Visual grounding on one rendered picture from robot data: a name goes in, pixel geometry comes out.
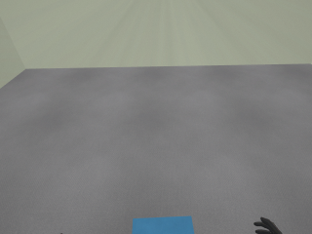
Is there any right robot hand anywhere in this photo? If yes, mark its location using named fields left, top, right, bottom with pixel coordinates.
left=254, top=217, right=283, bottom=234

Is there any carton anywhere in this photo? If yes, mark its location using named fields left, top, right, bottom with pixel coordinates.
left=132, top=215, right=195, bottom=234

